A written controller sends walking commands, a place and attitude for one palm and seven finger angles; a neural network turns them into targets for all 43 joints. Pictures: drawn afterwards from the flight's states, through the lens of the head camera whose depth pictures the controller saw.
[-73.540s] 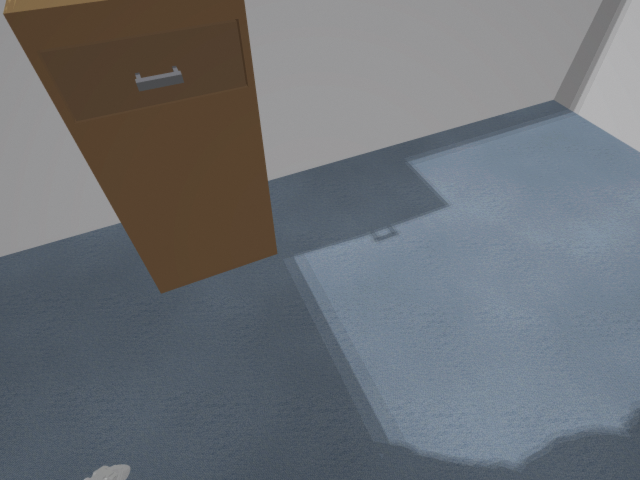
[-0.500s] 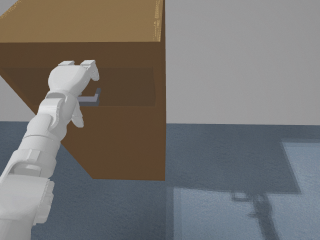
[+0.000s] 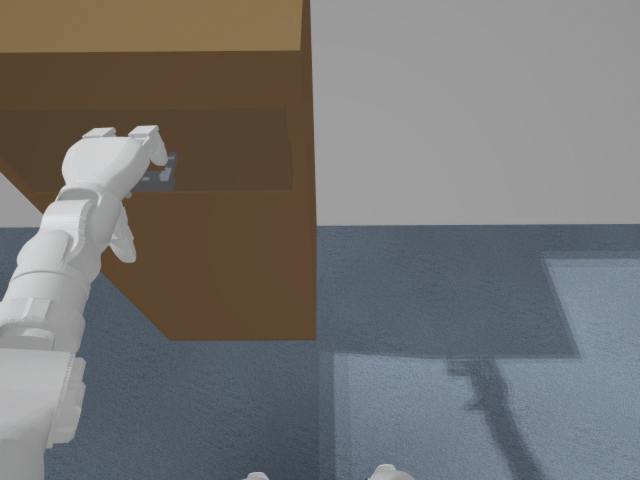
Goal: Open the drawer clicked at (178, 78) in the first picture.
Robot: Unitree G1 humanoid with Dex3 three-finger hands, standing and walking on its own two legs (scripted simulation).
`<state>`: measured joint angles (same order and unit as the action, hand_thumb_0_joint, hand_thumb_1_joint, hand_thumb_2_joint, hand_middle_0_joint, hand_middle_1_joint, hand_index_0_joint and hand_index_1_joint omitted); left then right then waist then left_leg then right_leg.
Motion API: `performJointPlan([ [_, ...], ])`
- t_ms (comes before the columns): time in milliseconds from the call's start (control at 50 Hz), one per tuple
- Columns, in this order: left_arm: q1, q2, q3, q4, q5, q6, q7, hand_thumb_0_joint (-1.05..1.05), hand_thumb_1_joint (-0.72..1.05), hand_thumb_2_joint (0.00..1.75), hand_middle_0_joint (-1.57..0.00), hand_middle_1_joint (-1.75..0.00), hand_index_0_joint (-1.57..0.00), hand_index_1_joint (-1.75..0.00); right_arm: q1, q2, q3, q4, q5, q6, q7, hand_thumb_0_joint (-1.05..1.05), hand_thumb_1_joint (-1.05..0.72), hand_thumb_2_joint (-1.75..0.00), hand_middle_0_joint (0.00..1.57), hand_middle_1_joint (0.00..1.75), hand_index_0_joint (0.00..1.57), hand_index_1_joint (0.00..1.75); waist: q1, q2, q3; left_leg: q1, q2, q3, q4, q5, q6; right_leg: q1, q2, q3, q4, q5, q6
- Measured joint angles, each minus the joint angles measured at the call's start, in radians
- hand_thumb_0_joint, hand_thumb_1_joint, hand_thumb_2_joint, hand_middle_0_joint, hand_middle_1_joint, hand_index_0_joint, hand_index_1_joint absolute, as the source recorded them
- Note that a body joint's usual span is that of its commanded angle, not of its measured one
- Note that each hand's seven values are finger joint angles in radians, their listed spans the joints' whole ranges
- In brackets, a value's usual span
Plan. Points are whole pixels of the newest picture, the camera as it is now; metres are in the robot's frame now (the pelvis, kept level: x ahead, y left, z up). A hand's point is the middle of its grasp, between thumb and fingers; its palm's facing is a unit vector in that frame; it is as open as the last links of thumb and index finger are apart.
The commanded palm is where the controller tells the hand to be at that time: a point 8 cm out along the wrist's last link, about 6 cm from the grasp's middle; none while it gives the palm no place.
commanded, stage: lower the fingers behind the handle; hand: left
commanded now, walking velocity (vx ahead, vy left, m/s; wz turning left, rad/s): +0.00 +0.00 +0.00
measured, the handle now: (139, 170) +0.52 +0.25 +0.06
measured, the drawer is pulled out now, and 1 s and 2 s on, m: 0.00 0.00 0.00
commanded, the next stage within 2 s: lift the hand off the handle in 0.90 s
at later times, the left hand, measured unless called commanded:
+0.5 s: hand (131, 191) +0.47 +0.25 +0.07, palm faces -0.01 +0.00 -1.00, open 13.7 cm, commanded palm +0.45 +0.25 +0.09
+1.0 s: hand (131, 191) +0.47 +0.25 +0.07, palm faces -0.01 +0.00 -1.00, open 13.7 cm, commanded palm +0.45 +0.25 +0.09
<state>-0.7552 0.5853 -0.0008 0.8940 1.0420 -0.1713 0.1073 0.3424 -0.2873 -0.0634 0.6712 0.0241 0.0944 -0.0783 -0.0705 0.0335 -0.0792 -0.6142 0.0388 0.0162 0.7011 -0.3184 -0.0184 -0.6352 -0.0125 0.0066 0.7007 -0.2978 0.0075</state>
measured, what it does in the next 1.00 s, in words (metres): stands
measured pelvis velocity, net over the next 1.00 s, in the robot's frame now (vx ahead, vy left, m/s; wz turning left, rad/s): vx -0.01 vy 0.01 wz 0.00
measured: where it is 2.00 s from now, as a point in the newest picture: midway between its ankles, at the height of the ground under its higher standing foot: outside the picture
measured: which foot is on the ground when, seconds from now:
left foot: down 0.00-1.00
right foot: down 0.00-1.00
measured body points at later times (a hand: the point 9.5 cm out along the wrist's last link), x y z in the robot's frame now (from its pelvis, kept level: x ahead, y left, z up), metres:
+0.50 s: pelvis +0.00 +0.01 -0.01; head +0.07 +0.01 +0.44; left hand +0.47 +0.25 +0.12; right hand +0.07 -0.25 -0.14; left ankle +0.01 +0.14 -0.71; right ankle +0.02 -0.12 -0.71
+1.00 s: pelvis -0.01 +0.01 -0.01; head +0.07 +0.00 +0.43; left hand +0.47 +0.25 +0.12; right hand +0.02 -0.27 -0.14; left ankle +0.01 +0.14 -0.71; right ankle +0.02 -0.13 -0.71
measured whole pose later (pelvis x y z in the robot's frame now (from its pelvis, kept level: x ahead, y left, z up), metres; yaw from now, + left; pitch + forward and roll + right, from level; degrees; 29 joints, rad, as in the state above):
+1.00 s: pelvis -0.01 +0.01 -0.01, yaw +0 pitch +16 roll +0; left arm -0.85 0.56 -0.05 0.98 1.06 -0.11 0.20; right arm 0.35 -0.27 -0.03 0.68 0.03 0.10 -0.06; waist -0.08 0.03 -0.11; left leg -0.72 0.03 0.01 0.79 -0.34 -0.01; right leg -0.73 -0.02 0.01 0.77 -0.31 0.02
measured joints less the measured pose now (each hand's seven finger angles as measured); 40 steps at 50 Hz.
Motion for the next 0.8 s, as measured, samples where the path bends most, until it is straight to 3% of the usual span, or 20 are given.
performJointPlan([
  [60, -0.001, -0.005, -0.012, -0.012, 0.012, -0.009, 0.041, 0.00, -0.49, 0.30, -0.32, -1.20, -0.32, -1.23, 0.011, 0.002, -0.010, 0.028, -0.004, -0.003, 0.007, 0.01, -0.91, -0.90, 0.20, 0.29, 0.20, 0.30, 0.006, 0.000, -0.004, -0.025, -0.001, -0.007, 0.023, -0.011, 0.001, -0.018, -0.002, -0.006, 0.014, -0.009, 0.001],
  [240, -0.026, -0.051, -0.041, 0.025, 0.019, 0.044, 0.114, 0.00, -0.49, 0.30, -0.35, -1.24, -0.35, -1.26, -0.001, 0.026, 0.004, 0.056, -0.004, 0.003, 0.029, 0.01, -0.91, -0.90, 0.20, 0.29, 0.20, 0.30, 0.013, 0.004, -0.027, -0.041, -0.008, -0.007, 0.040, -0.026, 0.010, -0.028, -0.008, -0.006, 0.019, -0.018, 0.010],
  [420, -0.056, -0.067, -0.056, 0.073, 0.027, 0.067, 0.103, 0.00, -0.49, 0.30, -0.33, -1.21, -0.32, -1.26, -0.040, 0.043, 0.031, 0.013, -0.002, 0.007, 0.032, 0.01, -0.90, -0.90, 0.20, 0.30, 0.21, 0.30, 0.010, -0.001, -0.039, -0.045, -0.012, -0.003, 0.045, -0.024, 0.014, -0.032, -0.012, -0.001, 0.025, -0.016, 0.015],
  [800, -0.077, -0.042, -0.052, 0.069, 0.025, 0.076, 0.097, 0.00, -0.49, 0.30, -0.31, -1.23, -0.31, -1.29, -0.003, 0.017, 0.022, 0.000, 0.000, 0.018, 0.024, 0.01, -0.90, -0.90, 0.20, 0.30, 0.20, 0.30, -0.001, -0.007, -0.037, -0.095, -0.007, 0.001, 0.088, -0.029, 0.014, -0.085, -0.006, 0.005, 0.066, -0.017, 0.014],
])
